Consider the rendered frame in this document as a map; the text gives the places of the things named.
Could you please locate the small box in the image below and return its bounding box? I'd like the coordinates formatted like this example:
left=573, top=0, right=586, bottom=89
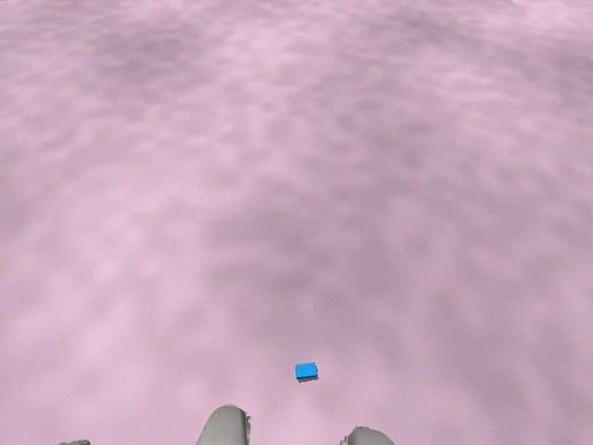
left=296, top=362, right=317, bottom=380

